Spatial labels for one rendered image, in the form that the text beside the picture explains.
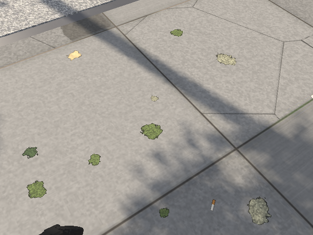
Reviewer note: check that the left robot hand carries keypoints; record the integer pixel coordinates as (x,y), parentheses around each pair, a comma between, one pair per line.
(63,230)

